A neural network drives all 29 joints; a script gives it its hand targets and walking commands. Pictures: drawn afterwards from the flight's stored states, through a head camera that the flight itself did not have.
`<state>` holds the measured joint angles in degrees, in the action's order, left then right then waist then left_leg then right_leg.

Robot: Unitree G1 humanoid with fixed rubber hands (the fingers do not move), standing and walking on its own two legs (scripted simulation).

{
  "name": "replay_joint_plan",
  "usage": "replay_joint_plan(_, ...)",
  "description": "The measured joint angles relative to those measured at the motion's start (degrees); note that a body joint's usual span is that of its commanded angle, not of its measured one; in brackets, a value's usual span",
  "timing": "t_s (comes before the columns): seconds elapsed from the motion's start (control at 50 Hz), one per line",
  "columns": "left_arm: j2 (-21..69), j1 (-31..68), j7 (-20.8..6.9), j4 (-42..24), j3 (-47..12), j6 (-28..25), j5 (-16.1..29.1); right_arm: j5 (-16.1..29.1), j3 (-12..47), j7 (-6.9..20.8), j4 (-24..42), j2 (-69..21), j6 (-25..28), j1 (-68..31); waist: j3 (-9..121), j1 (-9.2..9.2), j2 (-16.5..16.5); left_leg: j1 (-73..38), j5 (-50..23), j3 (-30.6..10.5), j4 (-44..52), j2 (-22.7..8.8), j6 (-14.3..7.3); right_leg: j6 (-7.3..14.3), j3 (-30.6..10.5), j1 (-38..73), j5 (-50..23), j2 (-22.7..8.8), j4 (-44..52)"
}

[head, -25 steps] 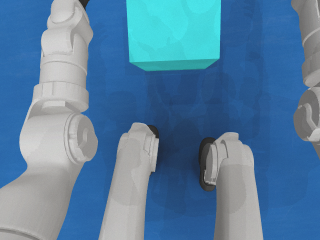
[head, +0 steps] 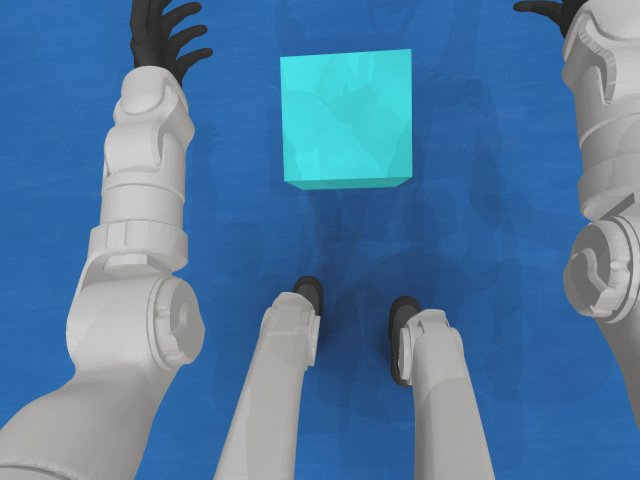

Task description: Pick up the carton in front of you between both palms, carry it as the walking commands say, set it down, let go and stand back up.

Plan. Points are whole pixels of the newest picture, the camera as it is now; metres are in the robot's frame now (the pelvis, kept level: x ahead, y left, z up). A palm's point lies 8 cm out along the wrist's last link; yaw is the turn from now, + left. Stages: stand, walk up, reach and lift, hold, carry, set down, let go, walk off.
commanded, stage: set down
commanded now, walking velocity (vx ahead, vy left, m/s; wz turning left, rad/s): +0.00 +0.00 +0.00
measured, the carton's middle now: (347, 132) +0.54 +0.05 -0.48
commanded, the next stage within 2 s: let go in 0.02 s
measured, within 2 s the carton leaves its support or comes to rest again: neither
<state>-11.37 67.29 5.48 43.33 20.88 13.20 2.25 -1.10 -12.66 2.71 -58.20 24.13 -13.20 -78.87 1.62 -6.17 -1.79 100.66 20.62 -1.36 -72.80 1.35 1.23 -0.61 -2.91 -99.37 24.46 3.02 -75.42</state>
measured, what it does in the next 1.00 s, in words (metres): rises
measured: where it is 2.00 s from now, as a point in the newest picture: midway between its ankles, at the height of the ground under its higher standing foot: (353, 345)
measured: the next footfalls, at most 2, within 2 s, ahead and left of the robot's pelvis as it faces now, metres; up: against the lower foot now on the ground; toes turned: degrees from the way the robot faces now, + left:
none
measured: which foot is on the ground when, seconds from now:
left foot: down 0.00-1.00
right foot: down 0.00-1.00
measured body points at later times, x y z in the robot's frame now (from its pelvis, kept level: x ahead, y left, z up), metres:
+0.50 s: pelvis +0.04 +0.01 +0.11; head +0.27 +0.01 +0.50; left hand +0.40 +0.25 +0.00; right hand +0.44 -0.19 +0.00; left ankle +0.08 +0.12 -0.57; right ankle +0.06 -0.12 -0.57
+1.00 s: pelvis +0.09 +0.00 +0.17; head +0.14 +0.00 +0.62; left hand +0.26 +0.24 +0.09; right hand +0.29 -0.23 +0.08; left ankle +0.08 +0.12 -0.57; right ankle +0.06 -0.12 -0.57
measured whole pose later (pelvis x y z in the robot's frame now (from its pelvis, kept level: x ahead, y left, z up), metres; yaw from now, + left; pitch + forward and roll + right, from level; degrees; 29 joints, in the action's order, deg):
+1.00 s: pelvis +0.09 +0.00 +0.17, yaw +0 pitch +5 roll +1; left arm -12.4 -13.4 -4.2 24.1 1.8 1.3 1.1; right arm -0.5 -4.4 2.5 -27.6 11.5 -0.9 10.4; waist -1.3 -1.7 0.1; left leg 16.3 13.4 -2.5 -25.1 1.3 0.3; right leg 0.2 -3.0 -14.4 16.5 0.9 -26.4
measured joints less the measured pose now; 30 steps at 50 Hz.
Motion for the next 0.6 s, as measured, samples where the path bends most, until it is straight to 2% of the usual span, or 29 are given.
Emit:
replay_joint_plan(0.16, 1.00, -5.28, -2.69, -0.93, 0.49, -1.28, -4.42, -5.08, -4.07, -0.41, 1.88, -3.47, 1.19, 5.47, 1.12, 0.87, 0.10, -7.97, -3.38, -0.31, 10.08, -0.18, -0.20, -0.04, -0.02, 8.06, -3.61, -0.23, 10.41)
replay_joint_plan(0.28, 1.23, -18.35, -6.74, -5.23, -3.02, -3.27, -7.68, -7.06, -5.27, -3.54, 11.44, -9.79, 2.50, 21.24, 2.19, 2.32, 0.49, -16.28, -4.78, -0.33, 16.78, -0.51, -0.73, -0.29, -0.20, 16.68, -5.56, -0.21, 17.99)
replay_joint_plan(0.34, 1.00, -25.22, -8.42, -7.38, -5.32, -4.12, -7.28, -6.01, -4.28, -4.52, 16.25, -11.65, 3.29, 29.95, 2.26, 2.51, 0.91, -21.27, -5.13, -0.16, 19.60, -0.50, -1.06, -0.47, -0.45, 21.79, -6.09, -0.36, 21.14)
replay_joint_plan(0.42, 0.42, -33.76, -9.92, -9.14, -7.78, -5.21, -6.28, -4.37, -2.47, -4.28, 20.02, -12.47, 4.44, 39.90, 2.24, 2.54, 1.47, -28.59, -5.39, 0.17, 23.17, -0.30, -1.46, -0.71, -0.86, 29.16, -6.46, -0.75, 24.90)
replay_joint_plan(0.6, -0.45, -50.99, -10.30, -11.24, -13.17, -9.26, -2.50, -1.70, 1.45, -2.66, 21.39, -12.80, 8.99, 56.14, 2.31, 2.44, 1.82, -44.83, -5.19, 0.15, 29.73, 0.24, -1.83, -0.75, -0.96, 45.60, -6.25, -1.61, 31.71)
